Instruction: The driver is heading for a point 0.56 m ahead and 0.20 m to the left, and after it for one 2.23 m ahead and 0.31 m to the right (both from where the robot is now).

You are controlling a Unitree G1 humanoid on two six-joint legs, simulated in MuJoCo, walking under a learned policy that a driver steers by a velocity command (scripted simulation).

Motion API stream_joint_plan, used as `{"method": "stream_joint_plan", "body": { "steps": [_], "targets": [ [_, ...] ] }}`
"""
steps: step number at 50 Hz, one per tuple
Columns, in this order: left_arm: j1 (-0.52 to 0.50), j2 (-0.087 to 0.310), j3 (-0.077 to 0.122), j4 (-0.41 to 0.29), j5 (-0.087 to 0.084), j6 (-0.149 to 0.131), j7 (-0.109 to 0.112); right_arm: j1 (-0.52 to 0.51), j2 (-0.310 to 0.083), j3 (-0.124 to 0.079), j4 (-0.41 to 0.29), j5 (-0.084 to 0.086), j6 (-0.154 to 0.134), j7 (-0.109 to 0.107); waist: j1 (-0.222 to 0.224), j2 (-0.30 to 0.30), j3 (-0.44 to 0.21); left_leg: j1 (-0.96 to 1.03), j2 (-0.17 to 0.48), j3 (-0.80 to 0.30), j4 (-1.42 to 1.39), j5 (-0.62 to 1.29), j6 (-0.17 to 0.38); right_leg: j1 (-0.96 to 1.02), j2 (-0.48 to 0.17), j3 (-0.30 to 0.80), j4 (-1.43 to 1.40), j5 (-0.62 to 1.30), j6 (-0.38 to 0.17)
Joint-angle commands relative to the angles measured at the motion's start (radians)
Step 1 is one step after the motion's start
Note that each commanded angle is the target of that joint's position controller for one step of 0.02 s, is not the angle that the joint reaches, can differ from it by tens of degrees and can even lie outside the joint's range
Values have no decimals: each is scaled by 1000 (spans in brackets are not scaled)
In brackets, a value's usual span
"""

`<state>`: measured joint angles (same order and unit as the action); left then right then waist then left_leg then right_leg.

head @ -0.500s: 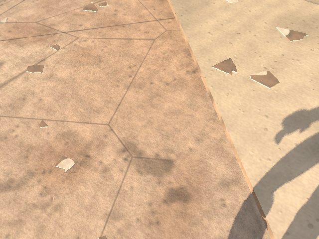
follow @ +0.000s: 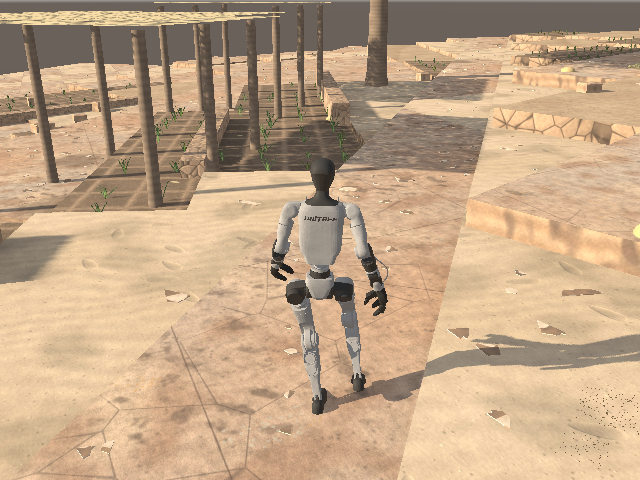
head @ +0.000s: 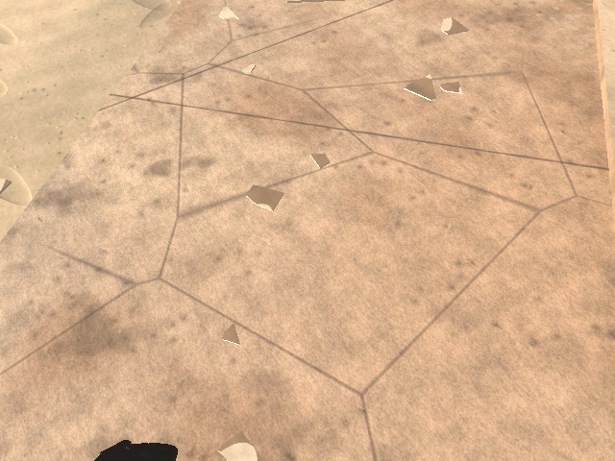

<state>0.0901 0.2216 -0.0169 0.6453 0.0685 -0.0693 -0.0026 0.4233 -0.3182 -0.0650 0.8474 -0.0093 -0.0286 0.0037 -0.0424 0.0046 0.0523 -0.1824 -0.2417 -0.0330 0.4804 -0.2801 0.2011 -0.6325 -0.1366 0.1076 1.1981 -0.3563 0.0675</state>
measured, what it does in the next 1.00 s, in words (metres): walks ahead, turning left: right foot, then left foot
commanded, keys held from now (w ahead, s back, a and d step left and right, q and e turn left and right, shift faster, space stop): w+q+shift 0.52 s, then w+e+shift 0.48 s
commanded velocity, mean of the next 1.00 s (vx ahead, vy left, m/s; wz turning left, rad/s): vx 1.00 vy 0.00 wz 0.44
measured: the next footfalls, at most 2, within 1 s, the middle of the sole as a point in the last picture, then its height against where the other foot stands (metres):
right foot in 0.22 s outside the picture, level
left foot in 0.68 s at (231, 361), level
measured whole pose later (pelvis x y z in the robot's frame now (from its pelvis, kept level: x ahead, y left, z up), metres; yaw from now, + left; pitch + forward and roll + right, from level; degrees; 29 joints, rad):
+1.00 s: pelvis +0.85 +0.21 +0.00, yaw +23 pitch +0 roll +2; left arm 0.16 0.30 0.04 0.78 0.01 -0.01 -0.06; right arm 0.46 -0.29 -0.04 0.92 -0.01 -0.12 0.00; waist -0.04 -0.03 0.04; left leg 0.19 -0.09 0.24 0.18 -0.38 0.05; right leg -0.80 -0.11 -0.08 0.90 0.07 -0.09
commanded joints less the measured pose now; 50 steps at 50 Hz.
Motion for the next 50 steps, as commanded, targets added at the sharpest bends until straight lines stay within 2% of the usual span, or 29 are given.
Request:
{"method": "stream_joint_plan", "body": {
  "steps": [1, 4, 7, 9, 10, 11, 12, 13, 14, 15, 16, 17, 19, 23, 26, 28, 30, 32, 33, 34, 35, 36, 37, 38, 41, 43, 46, 47, 50],
  "targets": [
    [-61, 115, 25, -92, -9, 18, -10, -89, -147, -37, -108, 5, -52, -1, 52, -72, 65, -220, 237, -349, -317, 204, 140, 67, 6, -85, -257, 171, 24],
    [-135, 102, 17, -118, -38, 13, -19, -45, -166, -52, -98, 14, -54, 13, -9, -5, 19, -160, 215, -327, -290, 387, 70, 189, 68, -107, -500, 445, -5],
    [-143, 143, 28, -131, -44, 8, -12, -22, -181, -60, -91, 16, -50, 7, -20, 31, -17, -17, 248, -367, -209, 528, 21, 272, 108, -87, -642, 440, -31],
    [26, 223, 62, -85, -47, 2, 8, -45, -229, -70, -95, 4, -47, 3, 66, 33, -135, 63, 243, -373, 24, 777, -27, 469, 163, -82, -654, 276, -48],
    [222, 260, 83, -42, -50, -3, 23, -99, -252, -73, -104, -1, -49, 7, 191, 26, -223, -3, 215, -347, 258, 781, -49, 678, 147, -91, -656, 208, -57],
    [439, 328, 111, -4, -27, -8, 46, -131, -158, -47, -129, -4, -62, 10, 278, -43, -340, -160, 166, -287, 581, 552, -63, 922, -13, 58, -643, -70, -83],
    [426, 392, 120, -5, 22, -12, 44, -16, 22, 0, -175, 36, -61, 5, 153, -345, -442, -460, 62, -179, 878, -272, -87, 1115, -328, 580, -821, -385, -155],
    [301, 351, 127, -19, 0, -2, 34, -36, -51, 10, -187, 21, -48, -3, 116, -351, -398, -579, 138, -117, 962, -164, -73, 1000, -333, 826, -966, -570, -192],
    [199, 248, 106, -34, -12, 3, 30, -123, -111, -3, -173, -3, -33, 1, 113, -194, -235, -596, 206, -86, 937, -54, -77, 844, -271, 630, -963, -530, -185],
    [178, 198, 94, -16, -14, 6, 25, -162, -121, -6, -172, -16, -22, 16, 102, -82, -151, -575, 246, -65, 889, -4, -85, 730, -225, 447, -944, -332, -175],
    [201, 180, 88, 14, -12, 5, 24, -203, -106, -5, -180, -23, -12, 33, 100, -52, -102, -556, 275, -61, 861, 4, -91, 656, -180, 306, -952, -170, -155],
    [230, 165, 81, 48, -17, -3, 24, -207, -77, 2, -198, -28, 1, 49, 79, -82, -70, -548, 297, -62, 846, 6, -99, 600, -164, 217, -964, -89, -149],
    [270, 134, 74, 100, -39, -25, 7, -252, -27, 20, -235, -27, 24, 65, 58, -92, -26, -591, 333, -53, 840, 27, -103, 564, -155, 90, -998, 49, -132],
    [239, 147, 75, 125, -40, -55, -6, -375, -31, 34, -309, -21, 36, 79, 21, -81, 33, -609, 343, -8, 717, 206, -112, 494, -117, -173, -1065, 321, -113],
    [286, 176, 80, 159, -37, -61, -1, -487, -38, 43, -338, -22, 35, 97, 39, -39, 99, -558, 317, 103, 484, 289, -83, 521, -75, -317, -1112, 488, -93],
    [384, 184, 75, 197, -33, -57, 3, -538, 0, 61, -339, -29, 19, 103, 66, -24, 118, -433, 254, 159, 322, 280, -40, 537, -76, -347, -1128, 770, -89],
    [407, 255, 82, 213, -37, -43, 14, -492, -26, 55, -307, -35, 10, 86, 20, -86, 68, -295, 163, 187, 258, 197, -12, 629, -112, -347, -1043, 1236, -114],
    [378, 326, 89, 219, -40, -15, 28, -244, -100, 23, -228, -44, 3, 57, -126, -137, -81, -5, 112, 151, 205, 48, 16, 648, -152, -324, -682, 1477, -157],
    [332, 327, 86, 210, -49, -4, 29, -35, -136, 1, -160, -48, -2, 38, -237, -130, -170, 254, 149, 80, 74, 89, 41, 534, -129, -319, -394, 1350, -168],
    [372, 213, 67, 189, -43, -2, 13, 25, -217, -24, -127, -63, -2, 16, -176, 18, -286, 511, 380, -159, 104, -100, 45, 295, -8, -274, 11, 429, -164],
    [486, 121, 49, 134, -94, -9, 0, -10, -275, -34, -165, -70, -12, 8, -63, 186, -484, 739, 696, -696, -15, -171, 128, -28, 133, -97, 360, -164, -151],
    [294, 229, 73, 104, -89, -16, 10, 1, -227, -41, -152, -48, -13, -1, -139, -4, -402, 600, 628, -640, -138, -154, 80, -108, 110, -13, 360, -7, -168],
    [263, 189, 67, 94, -93, -19, 6, -50, -185, -28, -113, -45, -30, -7, -72, 12, -189, 416, 600, -484, -174, -75, 62, -135, 71, -35, 283, 66, -164],
    [277, 160, 61, 120, -83, -12, -1, -91, -123, -16, -96, -42, -46, -2, -21, -41, -79, 248, 555, -367, -215, 3, 31, -89, 26, -38, 192, 96, -160],
    [350, 107, 60, 181, -54, 47, -32, -126, -29, 11, -71, -20, -83, -3, 69, 12, -13, 33, 470, -130, -319, 61, -41, 41, -20, -28, 90, 132, -134],
    [262, 84, 61, 154, -52, 65, -45, -108, -28, 10, -45, -3, -104, 5, 71, 35, 44, 16, 451, -10, -369, 182, -77, -37, -37, -47, 41, 195, -126],
    [119, 75, 57, 120, -69, 62, -54, -109, -1, 18, -25, -10, -115, 7, 55, 35, 75, 34, 331, 209, -392, 426, -144, -84, 23, -141, -100, 366, -136],
    [87, 53, 46, 87, -67, 55, -61, -95, -17, 19, -26, -6, -121, 8, 64, 71, 82, 17, 356, 244, -379, 557, -150, -52, 13, -164, -191, 428, -147],
    [-6, 75, 38, 60, -59, 44, -77, -64, -51, 19, -8, 3, -121, -13, 57, 18, 88, 106, 368, 313, -376, 842, -179, 47, 91, -281, -421, 523, -188]
  ]
}}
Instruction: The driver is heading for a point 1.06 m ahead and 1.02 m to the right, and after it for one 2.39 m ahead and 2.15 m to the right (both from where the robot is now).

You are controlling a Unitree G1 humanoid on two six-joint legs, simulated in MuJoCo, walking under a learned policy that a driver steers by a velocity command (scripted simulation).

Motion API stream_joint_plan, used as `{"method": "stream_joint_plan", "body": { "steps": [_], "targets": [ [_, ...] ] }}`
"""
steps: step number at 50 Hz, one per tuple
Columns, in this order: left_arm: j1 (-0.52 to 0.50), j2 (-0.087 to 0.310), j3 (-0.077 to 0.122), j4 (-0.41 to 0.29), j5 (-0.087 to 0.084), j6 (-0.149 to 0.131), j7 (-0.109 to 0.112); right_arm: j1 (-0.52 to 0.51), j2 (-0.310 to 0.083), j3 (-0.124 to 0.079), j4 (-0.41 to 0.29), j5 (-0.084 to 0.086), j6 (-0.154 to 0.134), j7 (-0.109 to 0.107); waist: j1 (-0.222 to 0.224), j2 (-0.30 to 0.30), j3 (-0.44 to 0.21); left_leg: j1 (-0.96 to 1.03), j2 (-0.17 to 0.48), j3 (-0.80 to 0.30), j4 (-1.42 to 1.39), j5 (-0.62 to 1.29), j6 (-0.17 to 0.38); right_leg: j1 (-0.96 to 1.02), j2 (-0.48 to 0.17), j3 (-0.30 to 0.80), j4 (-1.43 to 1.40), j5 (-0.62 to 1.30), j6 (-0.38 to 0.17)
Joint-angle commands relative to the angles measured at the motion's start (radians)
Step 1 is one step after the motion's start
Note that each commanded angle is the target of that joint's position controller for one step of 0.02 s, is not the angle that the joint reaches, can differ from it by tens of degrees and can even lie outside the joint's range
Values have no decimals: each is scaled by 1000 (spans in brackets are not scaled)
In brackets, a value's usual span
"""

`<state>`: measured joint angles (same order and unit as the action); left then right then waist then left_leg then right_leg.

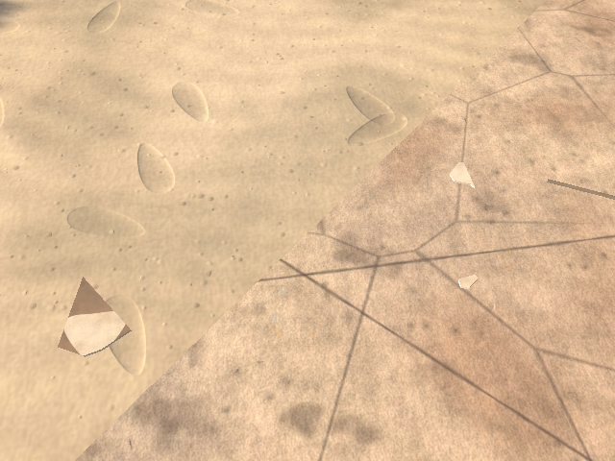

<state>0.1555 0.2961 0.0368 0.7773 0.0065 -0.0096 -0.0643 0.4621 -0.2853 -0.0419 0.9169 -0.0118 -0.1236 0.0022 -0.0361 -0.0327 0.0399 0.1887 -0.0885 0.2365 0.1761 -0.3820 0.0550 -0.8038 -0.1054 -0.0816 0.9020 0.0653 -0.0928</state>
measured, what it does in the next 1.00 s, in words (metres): walks ahead, turning right: right foot, then left foot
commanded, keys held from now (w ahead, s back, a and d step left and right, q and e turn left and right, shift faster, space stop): w+e+shift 1.00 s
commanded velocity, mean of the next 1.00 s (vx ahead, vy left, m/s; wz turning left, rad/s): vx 1.00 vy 0.00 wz -0.93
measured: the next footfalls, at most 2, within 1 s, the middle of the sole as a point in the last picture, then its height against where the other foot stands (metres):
right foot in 0.12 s outside the picture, level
left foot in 0.54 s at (307, 339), level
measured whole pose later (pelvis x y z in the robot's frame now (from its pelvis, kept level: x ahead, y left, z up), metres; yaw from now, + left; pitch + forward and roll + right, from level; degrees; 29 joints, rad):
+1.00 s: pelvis +0.85 -0.28 -0.03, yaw -56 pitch +1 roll +2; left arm -0.02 0.30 0.01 0.60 0.02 -0.02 -0.07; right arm 0.54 -0.25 -0.03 0.88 -0.04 -0.06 -0.02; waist -0.05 -0.05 0.03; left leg 0.17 0.08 0.29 0.69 -0.32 -0.06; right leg -0.56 0.08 -0.15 0.69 -0.18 -0.23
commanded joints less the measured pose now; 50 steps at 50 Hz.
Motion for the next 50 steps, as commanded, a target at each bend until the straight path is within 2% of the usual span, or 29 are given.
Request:
{"method": "stream_joint_plan", "body": {
  "steps": [1, 3, 5, 6, 7, 8, 9, 10, 11, 14, 17, 21, 23, 24, 26, 27, 28, 29, 30, 31, 33, 35, 39, 42, 45, 47, 48, 49, 50],
  "targets": [
    [-58, 16, -14, -71, 6, -16, -19, -92, -112, -7, -77, 6, -24, -26, 66, 70, 72, -204, 235, 51, -12, 1164, -44, 269, 102, -123, -166, 111, -47],
    [108, 72, 4, -29, 2, -9, -14, -125, -192, -27, -96, -4, 2, -53, 167, 144, -45, -121, 276, 43, 214, 1511, -61, 450, 179, -143, -172, 2, -74],
    [505, 171, 55, 80, 5, 1, 12, -241, -234, -44, -137, -22, 41, -57, 365, 145, -201, -260, 307, -7, 742, 1478, -41, 839, 199, -42, -177, -178, -145],
    [545, 209, 82, 98, -11, 2, 34, -266, -184, -39, -125, -22, 51, -32, 373, 16, -165, -423, 162, 3, 1175, 741, -33, 941, 159, 53, -277, -213, -197],
    [435, 272, 93, 97, -7, 13, 44, -246, -12, 11, -196, -47, 28, -14, 200, -238, -76, -840, 0, -92, 1540, -122, -59, 1031, 53, 335, -209, 9, -265],
    [355, 323, 103, 40, 9, 18, 47, -177, -19, 28, -295, -22, 2, -8, 128, -236, -282, -1058, 8, -307, 1613, -125, -64, 1191, -107, 806, -485, -328, -439],
    [308, 244, 95, 9, 14, 17, 55, -241, -83, 29, -293, -36, -22, -6, 136, -31, -184, -1108, 69, -352, 1508, -41, -46, 1082, -145, 933, -682, -593, -389],
    [269, 181, 79, 19, 14, 12, 58, -270, -112, 22, -285, -35, -26, -3, 83, 110, -61, -1060, 119, -351, 1381, 39, -47, 899, -122, 860, -712, -605, -328],
    [246, 167, 72, 25, 7, -1, 59, -287, -102, 27, -288, -51, -15, -7, 41, 146, 1, -999, 148, -345, 1302, 40, -61, 748, -81, 772, -706, -494, -299],
    [207, 152, 60, 12, -4, -49, 63, -304, -73, 44, -304, -67, 53, -2, -16, 142, 60, -821, 213, -307, 1060, 35, -118, 432, 48, 549, -733, -318, -269],
    [219, 169, 71, 1, -5, -66, 61, -478, -39, 65, -380, -43, 56, 16, 42, 83, 78, -723, 206, -247, 730, 271, -132, 359, 132, 435, -745, -124, -224],
    [282, 193, 91, 4, -15, -60, 50, -565, -37, 68, -416, -13, 49, 17, 135, -8, 2, -653, 125, -226, 455, 472, -102, 568, 122, 452, -674, 141, -152],
    [263, 202, 98, -6, -12, -58, 57, -536, -67, 57, -416, -13, 42, 9, 117, -23, -31, -563, 97, -251, 347, 439, -89, 648, 106, 476, -596, 233, -115],
    [245, 220, 101, -14, -6, -60, 59, -461, -106, 40, -395, -12, 39, 0, 80, -27, -84, -466, 68, -258, 333, 372, -80, 685, 105, 487, -500, 357, -91],
    [139, 257, 105, -40, 6, -70, 52, -97, -201, -8, -308, -9, 30, -27, -135, -8, -270, -75, 106, -279, 361, 210, -53, 584, 148, 450, -82, 376, -49],
    [118, 115, 67, -73, 12, -83, 55, 121, -267, -34, -269, -36, 25, -49, -192, 148, -392, 159, 336, -505, 353, -144, -34, 410, 202, 371, 259, -133, -51],
    [253, 7, 28, -146, -45, -82, 50, 1, -344, -48, -292, -67, 32, -42, -25, 497, -499, 287, 597, -1135, 101, -346, 75, 126, 280, 255, 501, -588, -14],
    [207, 95, 26, -108, -11, -58, 62, -131, -253, -51, -317, -57, 41, -34, -26, 306, -364, 152, 555, -1154, 64, -546, 113, 1, 171, 219, 568, -467, -28],
    [115, 136, 35, -105, 13, -46, 53, -179, -154, -27, -322, -45, 46, -29, -40, 154, -231, 16, 492, -934, 84, -432, 96, -4, 122, 188, 528, -384, -23],
    [75, 136, 37, -109, 20, -37, 39, -174, -111, -16, -293, -44, 48, -21, -33, 64, -140, -104, 446, -764, 88, -215, 76, 23, 90, 175, 486, -350, -15],
    [36, 86, 25, -142, 36, -11, 6, -113, -87, -8, -221, -34, 35, -20, 2, 107, -54, -229, 384, -542, 63, 2, 38, 41, 40, 177, 444, -340, -1],
    [-6, 52, 10, -176, 33, 12, -7, -84, -60, -4, -179, -12, 16, -4, 25, 120, -15, -267, 373, -419, 26, 144, 19, 1, 11, 165, 441, -311, 7],
    [-110, 55, -5, -237, 22, 22, -17, -114, -84, -8, -157, -19, -8, 5, 57, 107, 29, -336, 326, -157, -40, 384, -4, 11, 12, 110, 305, -114, 16],
    [-242, 53, -18, -268, 26, 16, -35, -56, -105, -13, -121, -21, -11, 3, 23, 57, 111, -303, 286, -19, -78, 550, -31, 62, 36, -15, 44, -47, -15],
    [-267, 49, -23, -258, 23, 4, -39, 14, -168, -26, -104, -21, 4, -14, 25, 87, 71, -172, 287, 55, 32, 1156, -64, 219, 137, -139, -113, -101, -78],
    [-122, 88, -6, -218, 23, -1, -21, 17, -227, -41, -106, -24, 35, -36, 123, 140, -34, -107, 331, 51, 282, 1491, -71, 388, 206, -151, -140, -206, -113],
    [60, 125, 15, -167, 18, -5, -9, -24, -255, -51, -124, -28, 53, -41, 215, 160, -123, -151, 359, 28, 504, 1537, -59, 577, 229, -121, -143, -255, -142],
    [295, 173, 48, -89, 15, -14, 12, -78, -252, -51, -152, -32, 65, -33, 308, 138, -218, -318, 357, 8, 825, 1371, -44, 875, 233, -37, -230, -268, -183],
    [293, 232, 91, -69, -23, -1, 42, -115, -190, -47, -170, -30, 65, -16, 271, -54, -207, -619, 163, 4, 1214, 377, -66, 1084, 141, 157, -296, -329, -206]
  ]
}}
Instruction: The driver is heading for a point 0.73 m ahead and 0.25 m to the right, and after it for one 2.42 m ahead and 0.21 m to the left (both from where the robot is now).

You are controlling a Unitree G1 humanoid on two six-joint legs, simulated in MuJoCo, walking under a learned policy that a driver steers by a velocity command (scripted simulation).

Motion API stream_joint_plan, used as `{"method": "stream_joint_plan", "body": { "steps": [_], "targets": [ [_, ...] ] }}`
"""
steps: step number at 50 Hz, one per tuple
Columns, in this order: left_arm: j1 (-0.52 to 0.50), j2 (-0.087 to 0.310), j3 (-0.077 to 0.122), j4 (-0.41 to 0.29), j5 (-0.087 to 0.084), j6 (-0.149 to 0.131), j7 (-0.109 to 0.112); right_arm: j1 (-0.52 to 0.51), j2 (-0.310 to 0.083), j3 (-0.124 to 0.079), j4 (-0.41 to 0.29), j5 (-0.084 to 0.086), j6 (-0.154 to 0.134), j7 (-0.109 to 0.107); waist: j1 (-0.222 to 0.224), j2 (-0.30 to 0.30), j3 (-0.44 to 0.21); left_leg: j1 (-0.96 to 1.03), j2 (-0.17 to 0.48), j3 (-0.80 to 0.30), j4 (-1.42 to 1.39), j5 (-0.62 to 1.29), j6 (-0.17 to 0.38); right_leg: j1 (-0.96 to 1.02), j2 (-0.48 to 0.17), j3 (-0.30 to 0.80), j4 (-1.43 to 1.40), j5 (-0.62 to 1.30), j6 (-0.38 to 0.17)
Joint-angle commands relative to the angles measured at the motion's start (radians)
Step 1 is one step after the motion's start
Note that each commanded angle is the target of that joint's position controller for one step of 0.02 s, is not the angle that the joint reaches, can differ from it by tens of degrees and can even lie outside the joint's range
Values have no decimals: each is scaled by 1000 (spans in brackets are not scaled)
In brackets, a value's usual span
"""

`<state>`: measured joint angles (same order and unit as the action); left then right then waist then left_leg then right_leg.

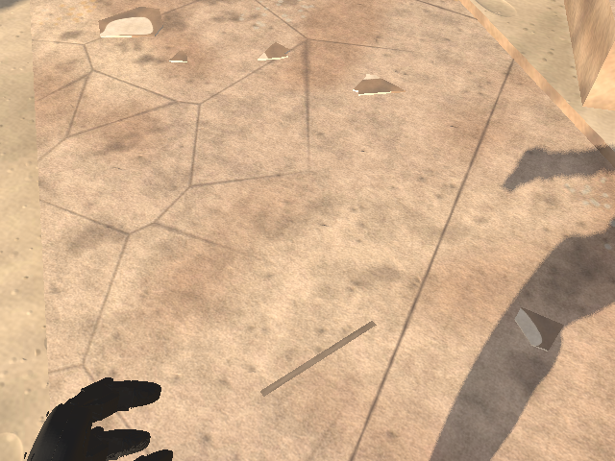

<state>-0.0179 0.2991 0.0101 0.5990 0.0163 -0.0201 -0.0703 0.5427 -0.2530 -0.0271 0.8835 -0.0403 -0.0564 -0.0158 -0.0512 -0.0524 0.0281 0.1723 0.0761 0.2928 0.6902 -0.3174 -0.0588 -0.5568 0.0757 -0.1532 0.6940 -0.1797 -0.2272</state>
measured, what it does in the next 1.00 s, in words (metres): walks ahead, turning right: left foot, then right foot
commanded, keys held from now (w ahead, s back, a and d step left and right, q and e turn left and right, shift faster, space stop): w+e+shift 0.38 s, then w+shift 0.50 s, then w+q+shift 0.12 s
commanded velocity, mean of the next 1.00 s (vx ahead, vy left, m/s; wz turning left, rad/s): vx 1.00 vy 0.00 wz -0.57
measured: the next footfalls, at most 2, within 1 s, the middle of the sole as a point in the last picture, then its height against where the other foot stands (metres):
left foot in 0.38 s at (246, 407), level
right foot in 0.80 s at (417, 309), level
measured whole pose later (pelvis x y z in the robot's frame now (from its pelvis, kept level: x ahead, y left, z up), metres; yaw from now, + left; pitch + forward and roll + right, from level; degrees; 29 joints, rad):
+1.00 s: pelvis +0.84 -0.25 +0.04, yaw -33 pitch +1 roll -1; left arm 0.39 0.30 0.04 0.84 0.03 -0.08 -0.01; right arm 0.25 -0.28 -0.02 0.76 -0.03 -0.04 0.04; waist 0.01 0.03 0.01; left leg -0.59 0.09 -0.05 1.19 -0.26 0.05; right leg -0.14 0.11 -0.07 0.40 -0.26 -0.11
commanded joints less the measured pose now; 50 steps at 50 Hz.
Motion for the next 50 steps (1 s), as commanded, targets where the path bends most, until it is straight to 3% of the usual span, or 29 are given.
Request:
{"method": "stream_joint_plan", "body": {
  "steps": [1, 2, 4, 7, 11, 13, 16, 17, 18, 19, 20, 21, 22, 23, 26, 30, 33, 35, 37, 38, 39, 40, 41, 42, 43, 44, 45, 47, 50],
  "targets": [
    [368, 364, 137, 56, 14, 31, 46, -143, -151, -35, -273, 7, -25, 12, 140, -179, -307, -1019, -115, -185, 1042, -186, -10, 1089, -308, 809, -206, -20, -286],
    [441, 327, 138, 29, 20, 41, 65, -255, -189, -28, -305, 12, -54, 12, 215, 27, -365, -1109, -77, -359, 1034, -105, 2, 1078, -344, 958, -354, -153, -308],
    [397, 227, 116, 93, 1, 11, 80, -303, -170, -14, -309, 4, -66, 11, 101, 153, -60, -1040, 21, -376, 761, -62, 14, 693, -284, 821, -449, -76, -212],
    [310, 160, 82, 85, -3, -35, 86, -244, -156, -9, -283, -38, 0, 13, -15, 151, 23, -829, 69, -372, 563, -161, -24, 318, -161, 618, -467, 13, -167],
    [278, 175, 94, 81, -1, -65, 68, -456, -81, 24, -372, -5, 10, 34, 22, 68, 81, -600, 48, -312, 140, 186, -31, 42, -42, 509, -529, 19, -97],
    [307, 192, 103, 93, -11, -68, 56, -487, -88, 22, -370, 20, 6, 38, 60, 37, 47, -485, 6, -301, 9, 362, -14, 80, -49, 519, -518, 138, -56],
    [360, 217, 115, 109, -14, -59, 60, -453, -155, -1, -354, 21, -2, 28, 69, 16, -17, -424, -46, -319, -116, 295, 12, 310, -80, 569, -361, 370, 2],
    [362, 240, 119, 113, -9, -56, 60, -358, -192, -19, -327, 21, -6, 17, 20, 35, -89, -322, -82, -309, -127, 191, 21, 359, -68, 557, -212, 496, 26],
    [323, 262, 121, 110, -6, -57, 56, -180, -226, -39, -290, 17, -11, 3, -98, 66, -178, -121, -83, -287, -137, 127, 29, 310, -32, 515, 28, 543, 55],
    [283, 179, 96, 83, -5, -70, 54, 35, -299, -66, -257, -5, -15, -21, -192, 137, -295, 113, 79, -437, -144, -137, 57, 156, 22, 448, 366, 351, 79],
    [352, 21, 54, 23, -36, -76, 57, 39, -389, -82, -250, -45, -17, -20, -94, 452, -377, 246, 366, -998, -375, -472, 135, -118, 122, 342, 650, -342, 108],
    [349, 67, 40, 25, -14, -67, 64, -86, -333, -83, -259, -26, -12, -9, -42, 420, -297, 147, 372, -1212, -468, -572, 184, -248, 40, 308, 742, -256, 93],
    [296, 105, 46, 44, 7, -54, 59, -171, -229, -64, -269, -15, -9, -1, -32, 250, -177, 26, 328, -1039, -442, -545, 192, -261, -34, 285, 727, -156, 93],
    [251, 104, 44, 42, 23, -47, 44, -193, -179, -54, -250, -12, -9, 7, -23, 139, -104, -85, 273, -878, -430, -381, 187, -233, -67, 270, 675, -109, 101],
    [187, 44, 25, 3, 31, -23, 8, -146, -121, -33, -160, -6, -34, 19, 18, 151, -10, -246, 192, -633, -464, -100, 172, -204, -97, 298, 590, -126, 124],
    [45, 54, 8, -78, 32, -16, -3, -146, -152, -37, -119, 11, -64, 32, 50, 134, 61, -303, 182, -432, -583, 141, 191, -256, -96, 285, 383, -6, 146],
    [-56, 50, -8, -109, 23, -24, -28, -135, -174, -40, -96, 19, -66, 35, 42, 102, 95, -382, 138, -259, -699, 293, 168, -53, -87, 140, 91, 138, 133],
    [-73, 36, -14, -106, 20, -28, -28, -93, -210, -44, -71, 22, -62, 37, 39, 116, 95, -332, 154, -216, -693, 529, 172, 55, -72, 86, 6, 147, 101],
    [-10, 72, -1, -75, 32, -25, -6, -63, -255, -50, -46, 25, -54, 27, 85, 157, 17, -187, 167, -165, -521, 1046, 159, 157, -6, 40, -31, 54, 70],
    [115, 101, 13, -39, 36, -25, 9, -62, -282, -55, -40, 22, -42, 19, 153, 188, -63, -164, 175, -150, -331, 1214, 152, 290, 26, 37, -34, -14, 53],
    [343, 128, 32, 34, 34, -26, 25, -91, -293, -55, -46, 27, -28, 10, 270, 181, -171, -226, 157, -139, -60, 1228, 141, 534, 37, 57, -103, -1, 33],
    [504, 197, 60, 86, 45, -26, 45, -91, -251, -45, -67, 23, -25, 7, 321, 133, -276, -427, 113, -156, 281, 917, 136, 803, -73, 191, -84, -128, 26],
    [464, 293, 80, 86, 57, -29, 64, -9, -74, -12, -123, 25, -26, 30, 161, -176, -354, -785, -48, -209, 669, -168, 111, 1015, -373, 666, -172, -370, -13],
    [485, 292, 90, 69, 30, -27, 69, -64, -158, -22, -159, 38, -33, 24, 207, -137, -472, -907, -103, -384, 812, -160, 135, 1040, -434, 999, -350, -415, -57],
    [422, 236, 84, 99, 23, -31, 75, -179, -179, -28, -179, 38, -36, 19, 173, -36, -252, -995, -37, -370, 779, -29, 140, 902, -379, 824, -378, -291, -48],
    [390, 189, 76, 117, 15, -42, 74, -205, -151, -15, -178, 33, -40, 23, 132, 20, -116, -964, -3, -351, 700, 27, 132, 721, -345, 696, -395, -149, -47],
    [347, 147, 67, 123, 22, -55, 71, -201, -132, -10, -161, 26, -30, 28, 86, 67, -63, -902, 21, -365, 639, 36, 124, 591, -309, 597, -415, -75, -21],
    [333, 83, 47, 139, 19, -75, 72, -142, -102, -4, -132, 12, 5, 47, 23, 32, -35, -787, 45, -389, 564, 35, 108, 420, -283, 481, -485, -28, 6],
    [366, 67, 43, 181, 0, -104, 63, -268, -82, -4, -154, 14, 33, 65, 32, 36, 65, -886, 48, -369, 456, 138, 104, 395, -234, 291, -585, 110, 72]
  ]
}}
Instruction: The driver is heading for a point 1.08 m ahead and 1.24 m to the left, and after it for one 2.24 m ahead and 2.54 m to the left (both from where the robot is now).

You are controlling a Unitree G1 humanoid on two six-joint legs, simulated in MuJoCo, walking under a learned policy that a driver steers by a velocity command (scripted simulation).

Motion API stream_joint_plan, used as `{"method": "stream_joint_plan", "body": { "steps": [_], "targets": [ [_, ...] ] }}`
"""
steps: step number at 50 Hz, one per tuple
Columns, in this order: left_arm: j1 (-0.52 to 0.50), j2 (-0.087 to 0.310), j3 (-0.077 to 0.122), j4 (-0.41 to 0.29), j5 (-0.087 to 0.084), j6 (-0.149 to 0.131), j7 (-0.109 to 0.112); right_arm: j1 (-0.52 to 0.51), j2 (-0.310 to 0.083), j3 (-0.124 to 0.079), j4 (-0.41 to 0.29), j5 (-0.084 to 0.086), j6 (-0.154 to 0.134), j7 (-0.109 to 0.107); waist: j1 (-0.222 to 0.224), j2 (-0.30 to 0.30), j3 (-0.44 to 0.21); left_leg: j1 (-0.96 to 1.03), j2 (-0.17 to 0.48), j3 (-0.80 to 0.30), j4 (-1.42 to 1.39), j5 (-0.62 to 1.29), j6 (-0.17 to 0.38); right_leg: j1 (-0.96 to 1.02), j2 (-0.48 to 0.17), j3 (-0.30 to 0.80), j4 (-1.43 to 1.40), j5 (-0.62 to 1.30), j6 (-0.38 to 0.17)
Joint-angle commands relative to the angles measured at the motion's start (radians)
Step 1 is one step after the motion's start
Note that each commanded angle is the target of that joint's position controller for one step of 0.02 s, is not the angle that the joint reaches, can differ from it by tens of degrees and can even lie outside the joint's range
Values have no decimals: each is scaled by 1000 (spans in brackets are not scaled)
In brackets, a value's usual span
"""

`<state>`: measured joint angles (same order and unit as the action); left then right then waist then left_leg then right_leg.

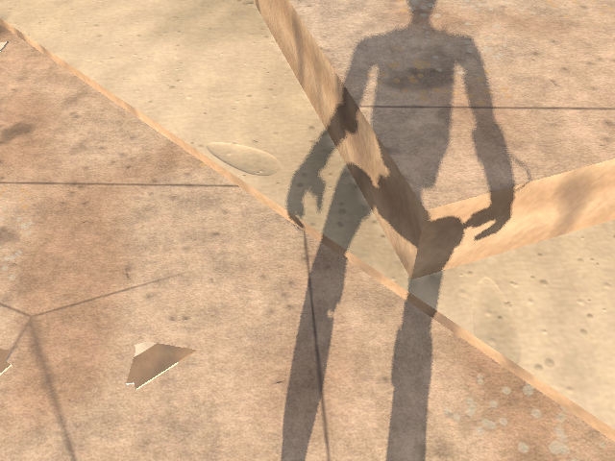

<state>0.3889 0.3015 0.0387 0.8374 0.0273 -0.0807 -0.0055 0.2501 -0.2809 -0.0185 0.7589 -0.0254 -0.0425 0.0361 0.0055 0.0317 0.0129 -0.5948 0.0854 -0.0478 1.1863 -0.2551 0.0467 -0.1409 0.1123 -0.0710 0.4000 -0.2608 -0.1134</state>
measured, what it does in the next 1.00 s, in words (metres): walks ahead, turning left: left foot, then right foot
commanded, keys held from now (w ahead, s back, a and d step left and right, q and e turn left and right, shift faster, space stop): w+q+shift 1.00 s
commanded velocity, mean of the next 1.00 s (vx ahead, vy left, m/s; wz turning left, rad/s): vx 1.00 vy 0.00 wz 0.83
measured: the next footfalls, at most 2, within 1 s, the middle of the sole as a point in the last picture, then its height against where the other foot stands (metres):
left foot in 0.24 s outside the picture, level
right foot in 0.64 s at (323, 307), level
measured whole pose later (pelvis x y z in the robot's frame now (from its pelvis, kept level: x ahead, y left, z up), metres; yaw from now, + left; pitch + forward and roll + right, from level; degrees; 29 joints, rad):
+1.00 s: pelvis +0.91 +0.20 -0.02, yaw +51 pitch +2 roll -2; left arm 0.54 0.32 0.05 0.90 0.02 -0.10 0.01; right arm -0.07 -0.34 -0.03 0.55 -0.03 0.01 0.10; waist 0.09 0.05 0.03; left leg -0.78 0.03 0.12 0.87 -0.05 0.13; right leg 0.20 -0.01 -0.27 0.21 -0.42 0.05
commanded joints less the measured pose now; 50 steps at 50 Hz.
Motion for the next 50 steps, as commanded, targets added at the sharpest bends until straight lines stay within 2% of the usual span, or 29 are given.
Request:
{"method": "stream_joint_plan", "body": {
  "steps": [1, 4, 6, 8, 9, 11, 12, 13, 14, 15, 16, 17, 19, 21, 25, 27, 29, 30, 31, 32, 33, 34, 35, 36, 37, 40, 42, 47, 50],
  "targets": [
    [-22, 72, 15, -50, -11, -51, -7, -37, -39, -7, -62, 4, 17, 15, -15, -79, 106, -129, 37, -14, -115, 141, 1, -39, -268, 156, -307, 317, -25],
    [-18, 52, 3, -35, -14, -67, -10, -156, -31, 6, -88, 16, 3, 29, -2, -46, 111, -36, -14, 113, -334, 357, 27, -45, -194, -38, -333, 587, 38],
    [23, 80, 0, -19, -19, -80, -1, -208, -12, 19, -105, 19, -4, 42, 7, -41, 119, 31, -37, 169, -452, 461, 60, 0, -228, -85, -336, 812, 74],
    [53, 124, 8, -3, -14, -74, 21, -207, -49, 12, -93, 9, -6, 44, -6, -67, 76, 81, -115, 236, -517, 446, 91, 150, -242, -121, -247, 1158, 108],
    [50, 154, 15, -7, -5, -62, 40, -167, -79, 5, -77, 4, -2, 43, -32, -103, 24, 138, -160, 255, -529, 384, 103, 215, -258, -125, -158, 1314, 124],
    [-13, 200, 29, -28, 14, -23, 68, 129, -159, -30, 9, -1, 7, 34, -190, -136, -123, 435, -234, 244, -516, 256, 137, 193, -286, -118, 264, 1502, 143],
    [-109, 229, 38, -57, 21, -7, 69, 376, -205, -59, 75, 2, 10, 19, -322, -124, -187, 678, -186, 133, -564, 193, 200, 24, -274, -110, 644, 1348, 139],
    [-158, 140, 22, -70, 31, -12, 45, 409, -239, -80, 104, 22, 16, -3, -293, 45, -152, 822, -96, 12, -542, 128, 242, -257, -102, -99, 1070, 265, 118],
    [-65, 39, -7, -172, -5, -29, 35, 294, -355, -110, 70, 0, 30, -12, -120, 296, -251, 1077, 130, -515, -611, 176, 459, -686, -9, 50, 1416, -276, 178],
    [-121, 84, -24, -214, 5, -55, 31, 243, -325, -115, 12, 12, 35, -22, -159, 82, -314, 1067, 192, -764, -848, -84, 491, -787, -57, 195, 1356, -190, 149],
    [-176, 103, -28, -215, 13, -70, 21, 197, -247, -102, 14, 11, 34, -33, -115, -78, -149, 870, 170, -719, -947, -195, 423, -763, -119, 214, 1198, -94, 122],
    [-176, 99, -29, -211, 19, -69, 15, 154, -195, -89, 24, 8, 31, -34, -44, -144, -35, 663, 132, -635, -976, -137, 371, -686, -155, 189, 1070, -65, 115],
    [-170, 79, -37, -216, 53, -18, 12, 125, -168, -74, 25, 12, 2, -38, 34, -158, 59, 392, 42, -492, -990, -13, 334, -564, -195, 179, 942, -114, 147],
    [-223, 54, -48, -252, 55, 17, 6, 102, -183, -75, 14, 19, -25, -28, 50, -116, 97, 198, -32, -381, -1026, 43, 316, -466, -223, 128, 736, -101, 171],
    [-411, 8, -68, -322, 1, 15, -18, 103, -207, -95, 1, 28, -40, -17, -31, -14, 84, 98, -123, -285, -1044, 179, 222, -224, -185, 68, 303, 302, 179],
    [-433, 37, -58, -326, -9, 12, -14, 144, -221, -106, 5, 32, -39, -9, -70, 17, 43, 231, -94, -315, -1000, 289, 191, -199, -161, 75, 209, 369, 166],
    [-419, 76, -43, -321, -3, 3, -5, 166, -231, -114, 5, 28, -32, -17, -71, 29, 11, 374, -72, -351, -899, 391, 156, -175, -139, 96, 117, 308, 155],
    [-352, 110, -27, -299, -1, -2, 5, 162, -247, -118, 2, 23, -31, -20, -39, 30, -43, 427, -72, -352, -793, 527, 137, -102, -113, 94, 110, 215, 145],
    [-205, 150, -6, -261, -3, -9, 17, 140, -271, -122, -1, 17, -32, -18, 49, 3, -137, 428, -96, -323, -599, 616, 112, 61, -97, 79, 108, 122, 133],
    [8, 202, 19, -217, 10, -17, 35, 90, -249, -114, -16, 15, -42, -17, 167, -23, -243, 292, -135, -285, -325, 540, 88, 309, -180, 140, 154, 8, 110],
    [197, 288, 48, -190, 47, -20, 53, 76, -94, -73, -63, 24, -54, -24, 209, -241, -376, 66, -211, -187, 26, -30, 83, 547, -462, 475, 77, -418, 73],
    [84, 347, 64, -193, 46, -5, 42, 179, -48, -44, -126, 56, -48, -20, 69, -514, -443, -160, -226, -94, 222, -258, 72, 574, -625, 1029, -164, -599, -14],
    [-37, 222, 50, -216, 39, 3, 37, 102, -122, -47, -89, 26, -25, -31, 72, -283, -263, -247, -122, -67, 268, -137, 81, 434, -567, 908, -168, -701, -22],
    [-85, 142, 31, -213, 29, 7, 33, 28, -139, -52, -94, 6, -15, -20, 75, -156, -144, -241, -83, -36, 209, -63, 70, 307, -512, 685, -143, -506, -7],
    [-85, 112, 23, -188, 30, 8, 31, -15, -137, -53, -95, -4, -4, -5, 66, -85, -78, -208, -51, -29, 163, -38, 59, 213, -464, 526, -145, -296, 10],
    [19, 47, 8, -82, 0, -25, 22, -94, -68, -35, -149, -15, 38, 28, 40, -130, 1, -209, 2, -18, 126, -18, 47, 131, -381, 236, -162, 66, 68],
    [-6, 61, 13, -70, -15, -43, 9, -149, -59, -24, -201, -12, 54, 36, 7, -137, 17, -225, 10, 3, 84, 42, 37, 86, -398, 154, -210, 191, 61],
    [-16, 105, 21, -40, -7, -51, 12, -299, -71, -7, -257, -6, 56, 64, -17, -81, 124, -134, -29, 134, -253, 237, 60, 55, -320, -123, -290, 465, 97],
    [60, 157, 30, -25, -5, -38, 27, -316, -74, -5, -243, -6, 49, 64, -20, -97, 86, 44, -138, 264, -403, 222, 120, 152, -312, -207, -167, 1094, 132]
  ]
}}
